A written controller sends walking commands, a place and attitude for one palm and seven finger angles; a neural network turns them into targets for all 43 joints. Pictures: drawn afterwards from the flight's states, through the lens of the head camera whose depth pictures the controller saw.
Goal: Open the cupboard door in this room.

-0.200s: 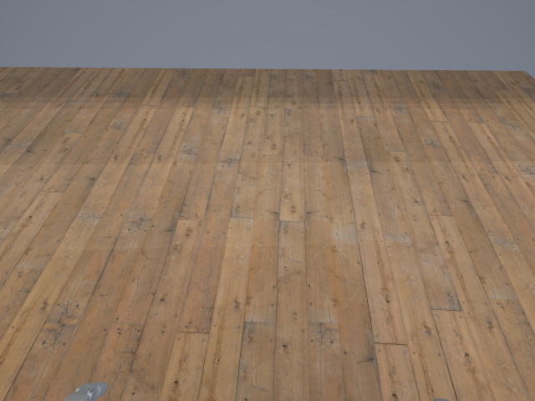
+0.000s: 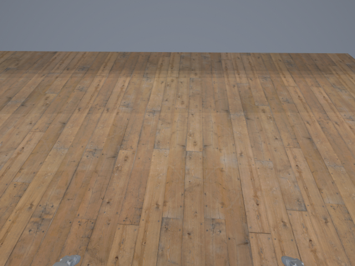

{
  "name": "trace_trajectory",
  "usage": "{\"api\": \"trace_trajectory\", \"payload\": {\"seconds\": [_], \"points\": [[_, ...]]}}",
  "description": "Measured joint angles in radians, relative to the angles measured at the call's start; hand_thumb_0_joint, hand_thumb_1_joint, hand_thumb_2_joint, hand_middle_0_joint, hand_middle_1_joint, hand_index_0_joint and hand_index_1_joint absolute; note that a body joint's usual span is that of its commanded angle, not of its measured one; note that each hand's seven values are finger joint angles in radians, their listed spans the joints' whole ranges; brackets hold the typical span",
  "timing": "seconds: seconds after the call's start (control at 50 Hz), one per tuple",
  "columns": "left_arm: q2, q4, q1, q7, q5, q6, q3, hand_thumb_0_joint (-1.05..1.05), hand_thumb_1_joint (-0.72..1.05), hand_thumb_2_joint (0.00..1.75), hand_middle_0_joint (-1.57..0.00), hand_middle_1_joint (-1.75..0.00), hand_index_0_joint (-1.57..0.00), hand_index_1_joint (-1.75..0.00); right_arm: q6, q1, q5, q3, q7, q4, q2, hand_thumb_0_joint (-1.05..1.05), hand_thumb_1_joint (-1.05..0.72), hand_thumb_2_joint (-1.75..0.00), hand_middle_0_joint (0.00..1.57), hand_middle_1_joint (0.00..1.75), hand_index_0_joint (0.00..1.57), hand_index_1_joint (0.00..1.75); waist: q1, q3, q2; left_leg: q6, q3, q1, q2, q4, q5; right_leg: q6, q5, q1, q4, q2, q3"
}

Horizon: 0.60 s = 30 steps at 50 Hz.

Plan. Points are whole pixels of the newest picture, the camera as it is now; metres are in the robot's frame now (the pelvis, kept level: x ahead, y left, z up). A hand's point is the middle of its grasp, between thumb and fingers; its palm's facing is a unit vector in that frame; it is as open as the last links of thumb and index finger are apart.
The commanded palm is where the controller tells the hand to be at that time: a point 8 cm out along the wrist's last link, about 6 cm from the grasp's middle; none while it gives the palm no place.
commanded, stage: stand and wait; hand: left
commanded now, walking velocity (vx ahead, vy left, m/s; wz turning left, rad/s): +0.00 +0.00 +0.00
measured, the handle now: out of the picture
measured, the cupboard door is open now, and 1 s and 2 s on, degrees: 0 0 0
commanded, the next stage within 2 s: turn or walk to find it in 0.70 s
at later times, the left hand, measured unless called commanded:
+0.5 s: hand out of the picture +0.04 +0.23 -0.15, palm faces -0.03 -0.94 -0.34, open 7.4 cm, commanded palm none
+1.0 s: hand out of the picture +0.03 +0.21 -0.17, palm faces +0.04 -0.96 -0.29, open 7.4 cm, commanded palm none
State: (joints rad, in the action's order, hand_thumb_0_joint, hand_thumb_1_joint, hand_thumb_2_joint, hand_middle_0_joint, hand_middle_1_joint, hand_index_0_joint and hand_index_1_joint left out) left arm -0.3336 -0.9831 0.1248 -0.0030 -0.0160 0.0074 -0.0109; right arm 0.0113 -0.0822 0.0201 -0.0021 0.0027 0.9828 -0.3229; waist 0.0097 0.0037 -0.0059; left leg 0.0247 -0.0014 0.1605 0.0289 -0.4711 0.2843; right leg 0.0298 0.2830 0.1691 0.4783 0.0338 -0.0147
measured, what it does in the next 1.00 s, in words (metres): stands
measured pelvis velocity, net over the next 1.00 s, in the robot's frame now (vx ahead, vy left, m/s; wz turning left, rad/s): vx -0.03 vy -0.02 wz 0.06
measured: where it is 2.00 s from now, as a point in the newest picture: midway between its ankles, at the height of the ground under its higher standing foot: outside the picture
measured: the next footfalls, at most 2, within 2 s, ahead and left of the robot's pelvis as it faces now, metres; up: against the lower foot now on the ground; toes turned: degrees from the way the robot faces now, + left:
right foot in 1.44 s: -0.03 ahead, -0.15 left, +0.00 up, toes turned +14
left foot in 1.86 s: -0.11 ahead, +0.09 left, +0.00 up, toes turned +30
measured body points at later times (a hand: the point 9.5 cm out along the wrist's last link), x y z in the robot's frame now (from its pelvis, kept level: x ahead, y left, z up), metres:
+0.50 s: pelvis -0.03 -0.02 +0.01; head -0.02 -0.02 +0.46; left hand +0.05 +0.28 -0.13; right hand +0.05 -0.32 -0.13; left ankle -0.02 +0.10 -0.74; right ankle -0.02 -0.14 -0.74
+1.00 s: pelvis -0.03 -0.02 +0.00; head -0.02 -0.01 +0.44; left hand +0.03 +0.26 -0.15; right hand +0.04 -0.29 -0.15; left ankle -0.02 +0.10 -0.74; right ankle -0.02 -0.14 -0.74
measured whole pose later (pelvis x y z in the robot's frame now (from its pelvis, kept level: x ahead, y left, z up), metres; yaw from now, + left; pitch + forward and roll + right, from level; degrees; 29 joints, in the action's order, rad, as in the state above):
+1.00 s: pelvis -0.03 -0.02 +0.00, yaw +3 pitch -1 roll -1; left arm -0.28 -1.01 0.16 0.01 -0.02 0.03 0.00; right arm -0.04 -0.17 0.02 0.01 0.01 1.05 -0.28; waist -0.01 0.04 0.00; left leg 0.00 0.07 0.28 0.02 -0.55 0.26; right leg 0.01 0.26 0.25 0.52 0.02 0.05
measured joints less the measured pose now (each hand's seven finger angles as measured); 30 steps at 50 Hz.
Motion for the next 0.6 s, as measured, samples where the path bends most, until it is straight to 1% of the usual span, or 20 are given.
{"api": "trace_trajectory", "payload": {"seconds": [0.14, 0.36, 0.6], "points": [[0.002, -0.025, 0.014, -0.001, -0.001, -0.001, 0.002, 0.00, 0.90, 0.90, -0.20, -0.30, -0.20, -0.30, -0.004, -0.007, -0.001, 0.003, 0.000, 0.033, -0.003, 0.01, -0.90, -0.90, 0.21, 0.30, 0.20, 0.30, 0.001, 0.009, -0.004, -0.011, 0.004, -0.011, -0.009, 0.026, -0.023, -0.009, -0.020, -0.010, -0.022, -0.009, 0.004], [-0.011, -0.074, 0.034, -0.004, 0.001, -0.002, 0.006, 0.01, 0.90, 0.90, -0.20, -0.30, -0.20, -0.30, -0.011, -0.042, -0.005, 0.007, 0.000, 0.091, -0.023, 0.01, -0.91, -0.90, 0.20, 0.30, 0.20, 0.30, -0.005, 0.029, 0.001, -0.024, 0.008, -0.012, -0.024, 0.058, -0.058, -0.022, -0.058, -0.011, -0.057, -0.024, 0.008], [-0.012, -0.098, 0.023, -0.006, 0.001, -0.006, 0.006, 0.01, 0.90, 0.90, -0.20, -0.30, -0.20, -0.30, -0.009, -0.061, -0.006, 0.002, 0.003, 0.129, -0.023, 0.01, -0.91, -0.90, 0.20, 0.30, 0.20, 0.30, -0.010, 0.026, 0.006, -0.032, 0.009, -0.008, -0.033, 0.079, -0.082, -0.029, -0.083, -0.007, -0.078, -0.032, 0.009]]}}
